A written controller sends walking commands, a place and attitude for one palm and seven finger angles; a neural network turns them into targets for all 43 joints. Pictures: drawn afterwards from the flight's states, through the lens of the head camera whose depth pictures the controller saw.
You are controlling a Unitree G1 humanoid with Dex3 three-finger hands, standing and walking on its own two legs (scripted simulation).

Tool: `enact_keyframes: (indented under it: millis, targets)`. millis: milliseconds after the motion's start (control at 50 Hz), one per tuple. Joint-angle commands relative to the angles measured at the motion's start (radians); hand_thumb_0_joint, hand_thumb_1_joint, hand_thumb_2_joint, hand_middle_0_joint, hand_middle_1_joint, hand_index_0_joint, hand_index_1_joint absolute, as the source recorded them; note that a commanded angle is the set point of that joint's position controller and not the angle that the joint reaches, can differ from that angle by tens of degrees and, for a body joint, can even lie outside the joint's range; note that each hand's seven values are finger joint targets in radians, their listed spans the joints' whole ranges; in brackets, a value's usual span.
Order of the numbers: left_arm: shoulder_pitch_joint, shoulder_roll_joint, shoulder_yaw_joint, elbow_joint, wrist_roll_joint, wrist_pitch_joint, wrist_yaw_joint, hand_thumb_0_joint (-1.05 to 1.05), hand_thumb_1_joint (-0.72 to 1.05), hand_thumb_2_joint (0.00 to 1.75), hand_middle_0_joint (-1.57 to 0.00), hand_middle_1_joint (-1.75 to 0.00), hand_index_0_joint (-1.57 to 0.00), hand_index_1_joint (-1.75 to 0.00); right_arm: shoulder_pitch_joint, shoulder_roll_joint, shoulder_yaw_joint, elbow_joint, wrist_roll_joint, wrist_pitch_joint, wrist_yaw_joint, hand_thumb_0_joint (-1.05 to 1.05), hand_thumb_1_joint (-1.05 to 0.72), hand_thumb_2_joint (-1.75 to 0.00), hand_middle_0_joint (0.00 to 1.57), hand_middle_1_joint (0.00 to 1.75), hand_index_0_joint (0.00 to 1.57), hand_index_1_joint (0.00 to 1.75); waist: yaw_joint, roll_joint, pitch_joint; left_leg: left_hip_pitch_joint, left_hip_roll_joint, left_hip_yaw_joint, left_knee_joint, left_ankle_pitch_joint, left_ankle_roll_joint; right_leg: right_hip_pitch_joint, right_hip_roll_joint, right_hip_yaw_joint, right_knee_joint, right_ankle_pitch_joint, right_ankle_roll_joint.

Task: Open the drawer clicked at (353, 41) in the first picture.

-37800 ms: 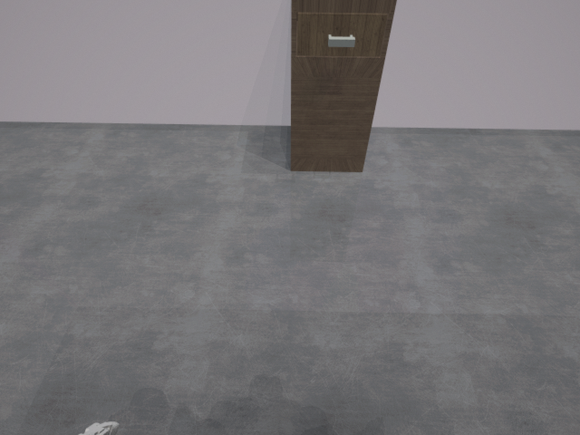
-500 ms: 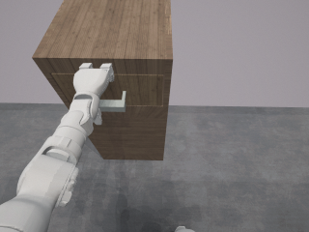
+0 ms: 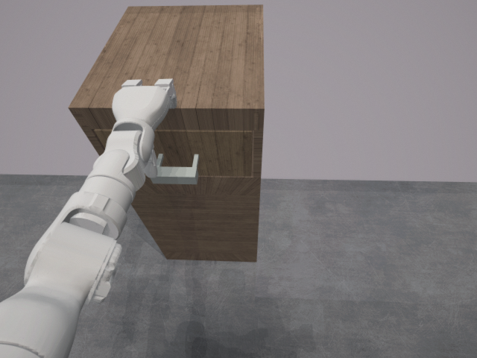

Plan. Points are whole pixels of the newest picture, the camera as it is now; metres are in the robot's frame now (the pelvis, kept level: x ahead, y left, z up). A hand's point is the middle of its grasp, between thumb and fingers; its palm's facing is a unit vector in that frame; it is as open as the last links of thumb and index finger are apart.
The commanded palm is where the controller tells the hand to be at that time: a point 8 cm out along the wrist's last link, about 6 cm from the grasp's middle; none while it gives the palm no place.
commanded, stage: draw the hand back to the body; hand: left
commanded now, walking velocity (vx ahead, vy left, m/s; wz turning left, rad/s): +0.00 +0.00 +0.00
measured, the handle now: (176, 166) +0.53 +0.13 -0.05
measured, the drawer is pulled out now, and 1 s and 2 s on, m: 0.00 0.00 0.00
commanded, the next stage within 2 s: step back with the hand held close in 1.66 s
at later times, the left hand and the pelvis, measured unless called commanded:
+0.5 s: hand (115, 175) +0.40 +0.19 +0.10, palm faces +0.03 -0.04 -1.00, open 13.9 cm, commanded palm +0.36 +0.20 +0.16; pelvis +0.00 +0.00 +0.01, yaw -1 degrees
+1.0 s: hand (58, 226) +0.27 +0.20 +0.17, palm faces +0.28 -0.93 -0.25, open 12.7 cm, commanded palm +0.22 +0.25 +0.18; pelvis +0.01 +0.00 +0.02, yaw +1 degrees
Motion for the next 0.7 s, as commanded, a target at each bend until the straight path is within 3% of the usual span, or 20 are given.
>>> enact_keyframes:
  millis: [0, 20, 40, 80, 140, 180, 220, 240, 280, 320, 340, 380, 400, 460, 500, 580, 640, 660, 680]
  targets:
    - [-0.453, 0.204, 0.063, -0.158, 0.0, -0.019, -0.007, 0.0, -0.5, 0.3, -0.3, -1.2, -0.3, -1.2, 0.066, -0.142, -0.045, -0.094, -0.006, -0.015, -0.016, 0.0, -0.9, -0.9, 0.2, 0.3, 0.2, 0.3, -0.028, -0.102, -0.358, 0.066, 0.002, 0.013, -0.039, 0.296, 0.006, 0.269, -0.025, 0.034, -0.051, 0.316, 0.021]
    - [-0.469, 0.191, 0.052, -0.164, -0.001, -0.028, -0.011, 0.0, -0.5, 0.3, -0.3, -1.2, -0.3, -1.2, 0.068, -0.141, -0.043, -0.098, -0.005, -0.018, -0.018, 0.0, -0.9, -0.9, 0.2, 0.3, 0.2, 0.3, -0.034, -0.106, -0.348, 0.058, 0.002, 0.012, -0.036, 0.287, 0.006, 0.26, -0.024, 0.035, -0.052, 0.31, 0.022]
    - [-0.485, 0.217, 0.07, -0.174, 0.0, -0.039, -0.01, 0.0, -0.5, 0.3, -0.3, -1.2, -0.3, -1.2, 0.072, -0.142, -0.046, -0.096, -0.005, -0.021, -0.02, 0.0, -0.9, -0.9, 0.2, 0.3, 0.2, 0.3, -0.038, -0.097, -0.337, 0.054, 0.004, 0.014, -0.035, 0.273, 0.007, 0.25, -0.025, 0.039, -0.055, 0.298, 0.023]
    - [-0.406, 0.318, 0.159, -0.222, 0.003, -0.069, -0.007, 0.0, -0.5, 0.3, -0.3, -1.2, -0.3, -1.2, 0.062, -0.144, -0.046, -0.117, -0.011, -0.023, -0.028, 0.0, -0.9, -0.9, 0.2, 0.3, 0.2, 0.3, 0.015, -0.082, -0.42, 0.052, 0.002, 0.021, -0.036, 0.306, 0.007, 0.333, -0.03, 0.051, -0.04, 0.34, 0.017]
    - [-0.249, 0.286, 0.154, -0.292, 0.0, -0.084, -0.005, 0.0, -0.5, 0.3, -0.3, -1.2, -0.3, -1.2, 0.038, -0.129, -0.048, -0.147, -0.009, -0.022, -0.022, 0.0, -0.9, -0.9, 0.2, 0.3, 0.2, 0.3, 0.057, -0.077, -0.444, 0.062, 0.005, 0.033, -0.041, 0.368, 0.004, 0.391, -0.03, 0.048, -0.031, 0.423, 0.017]
    - [-0.164, 0.316, 0.189, -0.349, -0.008, -0.083, -0.004, 0.0, -0.5, 0.3, -0.3, -1.2, -0.3, -1.2, 0.009, -0.133, -0.048, -0.164, -0.002, -0.015, -0.02, 0.0, -0.9, -0.9, 0.2, 0.3, 0.2, 0.3, 0.078, -0.108, -0.43, 0.057, 0.005, 0.037, -0.051, 0.378, 0.006, 0.427, -0.031, 0.05, -0.041, 0.443, 0.019]
    - [-0.144, 0.289, 0.16, -0.445, -0.021, -0.082, -0.002, 0.0, -0.5, 0.3, -0.3, -1.2, -0.3, -1.2, -0.021, -0.132, -0.049, -0.175, 0.008, -0.014, -0.018, 0.0, -0.9, -0.9, 0.2, 0.3, 0.2, 0.3, 0.074, -0.085, -0.383, 0.074, 0.004, 0.037, -0.065, 0.355, 0.008, 0.411, -0.03, 0.052, -0.058, 0.419, 0.021]
    - [-0.139, 0.307, 0.17, -0.486, -0.019, -0.08, 0.002, 0.0, -0.5, 0.3, -0.3, -1.2, -0.3, -1.2, -0.03, -0.132, -0.051, -0.173, 0.011, -0.016, -0.019, 0.0, -0.9, -0.9, 0.2, 0.3, 0.2, 0.3, 0.074, -0.079, -0.379, 0.089, 0.005, 0.036, -0.07, 0.347, 0.009, 0.408, -0.029, 0.052, -0.063, 0.399, 0.019]
    - [-0.134, 0.31, 0.164, -0.601, -0.025, -0.086, 0.001, 0.0, -0.5, 0.3, -0.3, -1.2, -0.3, -1.2, -0.058, -0.13, -0.053, -0.185, 0.014, -0.018, -0.021, 0.0, -0.9, -0.9, 0.2, 0.3, 0.2, 0.3, 0.077, -0.057, -0.396, 0.132, 0.003, 0.029, -0.077, 0.376, 0.012, 0.425, -0.028, 0.057, -0.072, 0.409, 0.014]
    - [-0.052, 0.318, 0.182, -0.683, -0.034, -0.085, 0.001, 0.0, -0.5, 0.3, -0.3, -1.2, -0.3, -1.2, -0.079, -0.123, -0.056, -0.187, 0.016, -0.023, -0.021, 0.0, -0.9, -0.9, 0.2, 0.3, 0.2, 0.3, 0.092, -0.032, -0.412, 0.179, 0.003, 0.025, -0.078, 0.425, 0.011, 0.441, -0.025, 0.053, -0.069, 0.44, 0.013]
    - [-0.026, 0.287, 0.154, -0.719, -0.039, -0.081, -0.005, 0.0, -0.5, 0.3, -0.3, -1.2, -0.3, -1.2, -0.094, -0.117, -0.053, -0.19, 0.017, -0.025, -0.02, 0.0, -0.9, -0.9, 0.2, 0.3, 0.2, 0.3, 0.089, -0.031, -0.404, 0.199, 0.003, 0.023, -0.08, 0.439, 0.01, 0.432, -0.025, 0.047, -0.073, 0.443, 0.014]
    - [0.039, 0.307, 0.177, -0.758, -0.057, -0.07, -0.018, 0.0, -0.5, 0.3, -0.3, -1.2, -0.3, -1.2, -0.125, -0.119, -0.048, -0.19, 0.023, -0.023, -0.019, 0.0, -0.9, -0.9, 0.2, 0.3, 0.2, 0.3, 0.096, -0.049, -0.363, 0.205, 0.003, 0.018, -0.093, 0.436, 0.007, 0.44, -0.023, 0.048, -0.087, 0.43, 0.013]
    - [0.064, 0.284, 0.152, -0.774, -0.057, -0.065, -0.024, 0.0, -0.5, 0.3, -0.3, -1.2, -0.3, -1.2, -0.144, -0.114, -0.042, -0.19, 0.023, -0.025, -0.019, 0.0, -0.9, -0.9, 0.2, 0.3, 0.2, 0.3, 0.097, -0.037, -0.327, 0.207, 0.002, 0.016, -0.102, 0.418, 0.006, 0.419, -0.024, 0.041, -0.092, 0.405, 0.015]
    - [0.157, 0.276, 0.145, -0.8, -0.065, -0.04, -0.052, 0.0, -0.5, 0.3, -0.3, -1.2, -0.3, -1.2, -0.195, -0.113, -0.024, -0.199, 0.028, -0.022, -0.022, 0.0, -0.9, -0.9, 0.2, 0.3, 0.2, 0.3, 0.11, -0.088, -0.247, 0.205, 0.001, 0.01, -0.125, 0.373, 0.004, 0.401, -0.024, 0.032, -0.114, 0.346, 0.016]
    - [0.172, 0.267, 0.126, -0.842, -0.068, -0.036, -0.074, 0.0, -0.5, 0.3, -0.3, -1.2, -0.3, -1.2, -0.231, -0.107, -0.016, -0.212, 0.028, -0.021, -0.023, 0.0, -0.9, -0.9, 0.2, 0.3, 0.2, 0.3, 0.116, -0.056, -0.229, 0.224, 0.001, 0.009, -0.134, 0.352, 0.002, 0.391, -0.028, 0.032, -0.123, 0.302, 0.014]
    - [0.3, 0.277, 0.15, -0.981, -0.084, -0.049, -0.113, 0.0, -0.5, 0.3, -0.3, -1.2, -0.3, -1.2, -0.279, -0.098, -0.005, -0.244, 0.018, -0.021, -0.023, 0.0, -0.9, -0.9, 0.2, 0.3, 0.2, 0.3, 0.142, -0.061, -0.256, 0.268, -0.004, 0.003, -0.135, 0.402, 0.0, 0.435, -0.027, 0.027, -0.123, 0.331, 0.013]
    - [0.388, 0.288, 0.173, -1.047, -0.088, -0.057, -0.129, 0.0, -0.5, 0.3, -0.3, -1.2, -0.3, -1.2, -0.306, -0.088, 0.007, -0.249, 0.009, -0.022, -0.02, 0.0, -0.9, -0.9, 0.2, 0.3, 0.2, 0.3, 0.154, -0.07, -0.208, 0.272, -0.004, 0.002, -0.14, 0.41, -0.002, 0.427, -0.026, 0.021, -0.128, 0.335, 0.014]
    - [0.334, -0.048, 0.176, -1.042, -0.808, -0.095, -0.122, 0.0, -0.47, 0.32, -0.3, -1.18, -0.3, -1.18, -0.224, -0.001, 0.037, -0.324, 0.048, -0.061, -0.024, 0.0, -0.9, -0.9, 0.2, 0.3, 0.2, 0.3, 0.046, -0.145, -0.079, 0.371, 0.027, 0.0, -0.156, 0.311, 0.013, 0.426, -0.02, -0.017, -0.186, 0.291, 0.023]
    - [0.383, 0.017, 0.196, -1.075, -0.877, -0.123, -0.119, 0.0, -0.43, 0.33, -0.29, -1.15, -0.29, -1.15, -0.268, -0.026, 0.053, -0.307, 0.037, -0.095, -0.035, 0.0, -0.9, -0.9, 0.2, 0.3, 0.2, 0.3, 0.07, -0.194, -0.093, 0.398, 0.031, -0.015, -0.177, 0.257, 0.017, 0.455, -0.012, -0.002, -0.196, 0.255, 0.026]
